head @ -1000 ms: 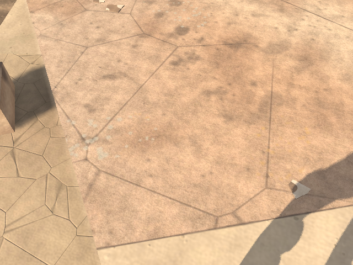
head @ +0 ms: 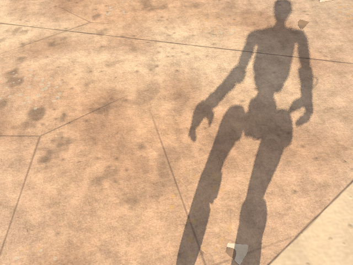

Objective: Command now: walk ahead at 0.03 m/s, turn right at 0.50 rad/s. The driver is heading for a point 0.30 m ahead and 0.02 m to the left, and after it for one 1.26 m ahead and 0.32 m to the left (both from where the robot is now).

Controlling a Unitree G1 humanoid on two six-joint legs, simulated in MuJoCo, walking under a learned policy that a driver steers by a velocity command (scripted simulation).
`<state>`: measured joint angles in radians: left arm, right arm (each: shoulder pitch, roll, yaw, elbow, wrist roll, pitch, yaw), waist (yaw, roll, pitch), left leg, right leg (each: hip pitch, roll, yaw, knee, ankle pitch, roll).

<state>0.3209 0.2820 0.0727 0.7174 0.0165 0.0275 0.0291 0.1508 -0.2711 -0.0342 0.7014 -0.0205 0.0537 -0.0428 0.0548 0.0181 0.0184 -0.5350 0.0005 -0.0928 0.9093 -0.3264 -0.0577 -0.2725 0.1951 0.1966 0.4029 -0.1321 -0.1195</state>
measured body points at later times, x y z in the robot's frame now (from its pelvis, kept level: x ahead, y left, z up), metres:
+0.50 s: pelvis +0.03 +0.05 +0.01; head +0.03 +0.07 +0.45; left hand +0.15 +0.31 -0.13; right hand +0.10 -0.21 -0.10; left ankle +0.03 +0.14 -0.74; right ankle -0.04 -0.07 -0.71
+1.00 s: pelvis +0.16 +0.05 -0.03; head +0.20 +0.05 +0.42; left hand +0.17 +0.31 -0.16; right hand +0.33 -0.20 -0.13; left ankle +0.27 +0.11 -0.74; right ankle +0.00 -0.05 -0.71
